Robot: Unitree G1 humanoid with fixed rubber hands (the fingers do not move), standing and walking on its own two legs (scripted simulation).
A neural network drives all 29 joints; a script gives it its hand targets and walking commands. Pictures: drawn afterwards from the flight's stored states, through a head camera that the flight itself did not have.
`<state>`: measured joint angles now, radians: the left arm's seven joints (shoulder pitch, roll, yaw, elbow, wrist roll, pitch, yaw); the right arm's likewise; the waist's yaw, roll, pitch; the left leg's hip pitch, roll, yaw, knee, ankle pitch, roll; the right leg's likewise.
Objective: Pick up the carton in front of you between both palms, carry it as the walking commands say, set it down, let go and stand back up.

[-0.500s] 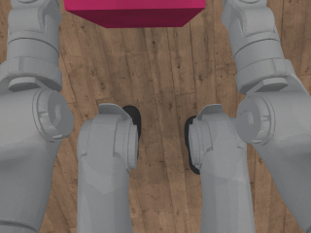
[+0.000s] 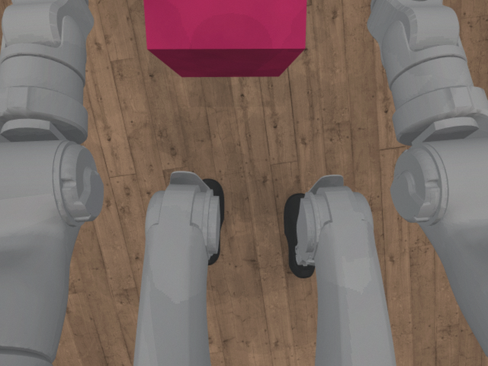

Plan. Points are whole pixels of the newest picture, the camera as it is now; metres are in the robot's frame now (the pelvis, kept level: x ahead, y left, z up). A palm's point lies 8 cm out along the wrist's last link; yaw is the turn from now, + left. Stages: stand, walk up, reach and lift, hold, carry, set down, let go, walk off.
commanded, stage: set down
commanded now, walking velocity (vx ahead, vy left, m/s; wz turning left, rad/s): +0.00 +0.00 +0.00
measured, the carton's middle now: (227, 3) +0.59 +0.08 -0.29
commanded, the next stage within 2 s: let go in 0.72 s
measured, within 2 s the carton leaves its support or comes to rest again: neither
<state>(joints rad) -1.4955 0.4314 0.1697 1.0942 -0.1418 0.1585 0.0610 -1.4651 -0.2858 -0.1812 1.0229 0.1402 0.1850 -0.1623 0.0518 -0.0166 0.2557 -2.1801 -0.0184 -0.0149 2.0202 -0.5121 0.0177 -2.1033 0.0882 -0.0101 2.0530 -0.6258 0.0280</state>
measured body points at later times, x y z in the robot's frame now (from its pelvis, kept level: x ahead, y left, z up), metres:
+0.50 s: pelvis +0.02 +0.00 +0.13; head +0.36 +0.03 +0.42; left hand +0.57 +0.27 +0.02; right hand +0.60 -0.13 +0.02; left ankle +0.12 +0.11 -0.38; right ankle +0.10 -0.12 -0.38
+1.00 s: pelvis +0.06 +0.01 +0.26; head +0.35 +0.04 +0.60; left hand +0.50 +0.28 +0.14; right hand +0.53 -0.15 +0.13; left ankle +0.12 +0.11 -0.38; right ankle +0.10 -0.12 -0.38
